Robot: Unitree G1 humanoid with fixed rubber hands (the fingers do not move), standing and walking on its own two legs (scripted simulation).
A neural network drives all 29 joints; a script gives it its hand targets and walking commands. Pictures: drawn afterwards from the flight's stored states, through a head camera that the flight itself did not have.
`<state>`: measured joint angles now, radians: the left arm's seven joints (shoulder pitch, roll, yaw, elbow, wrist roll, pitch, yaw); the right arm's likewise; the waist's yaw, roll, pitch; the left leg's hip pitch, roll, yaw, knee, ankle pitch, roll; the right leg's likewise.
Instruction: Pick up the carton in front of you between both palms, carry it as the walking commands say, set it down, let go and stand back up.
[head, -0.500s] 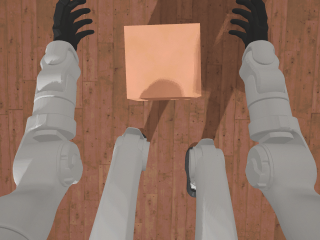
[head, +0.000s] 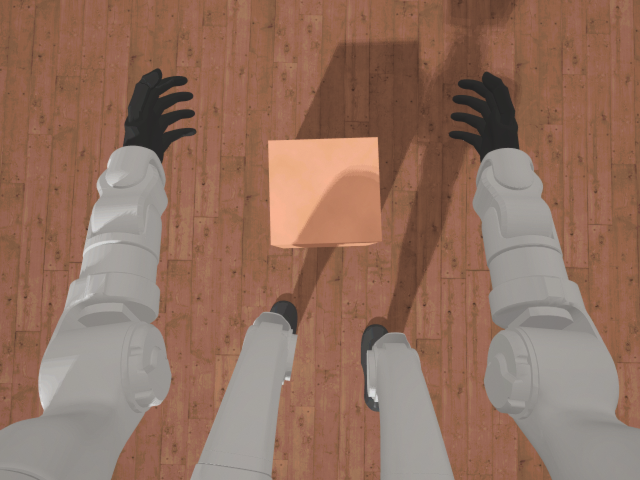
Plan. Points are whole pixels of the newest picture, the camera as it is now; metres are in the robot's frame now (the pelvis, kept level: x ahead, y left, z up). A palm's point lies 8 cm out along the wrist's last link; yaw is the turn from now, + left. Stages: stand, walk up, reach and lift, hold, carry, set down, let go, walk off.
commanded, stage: let go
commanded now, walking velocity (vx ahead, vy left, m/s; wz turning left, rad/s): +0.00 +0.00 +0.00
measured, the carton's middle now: (324, 200) +0.46 +0.05 -0.52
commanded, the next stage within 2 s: stand in 1.16 s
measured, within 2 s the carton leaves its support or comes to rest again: neither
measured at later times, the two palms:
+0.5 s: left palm (52, 286) +0.28 +0.25 +0.02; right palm (600, 298) +0.33 -0.19 +0.01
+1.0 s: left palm (52, 339) +0.25 +0.22 +0.06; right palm out of the picture +0.26 -0.25 +0.07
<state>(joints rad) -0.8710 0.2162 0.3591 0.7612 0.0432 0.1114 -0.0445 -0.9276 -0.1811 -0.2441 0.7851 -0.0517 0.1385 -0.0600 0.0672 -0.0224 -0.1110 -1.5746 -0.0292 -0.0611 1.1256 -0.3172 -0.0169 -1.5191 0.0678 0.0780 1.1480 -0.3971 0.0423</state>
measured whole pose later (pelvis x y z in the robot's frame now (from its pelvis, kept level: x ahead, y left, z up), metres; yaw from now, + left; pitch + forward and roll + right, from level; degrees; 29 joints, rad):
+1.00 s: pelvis +0.10 -0.02 +0.13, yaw +2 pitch -2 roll +1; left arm 0.21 0.22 0.05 0.41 0.02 0.11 -0.07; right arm 0.24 -0.21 -0.03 0.40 0.00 0.10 0.06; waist 0.00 -0.02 0.08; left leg -0.14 -0.01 -0.07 0.42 -0.25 -0.02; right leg -0.09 0.03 0.08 0.44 -0.32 -0.01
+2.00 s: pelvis +0.09 +0.01 +0.13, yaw +1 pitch -1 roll +0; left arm 0.21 0.34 0.03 0.78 0.03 0.00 0.03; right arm 0.14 -0.34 -0.02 0.86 -0.03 -0.01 -0.02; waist -0.01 -0.02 0.01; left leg -0.19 -0.03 -0.04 0.48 -0.27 0.02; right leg -0.12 0.01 0.11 0.45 -0.31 0.03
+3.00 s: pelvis +0.07 +0.00 +0.13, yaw +2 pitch -3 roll +0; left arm 0.16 0.37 0.02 0.97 0.02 -0.01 0.01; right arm 0.11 -0.38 0.00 1.04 -0.01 -0.01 -0.01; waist -0.01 -0.01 0.04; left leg -0.15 -0.02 -0.07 0.38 -0.19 0.00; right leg -0.07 0.02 0.09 0.35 -0.23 0.01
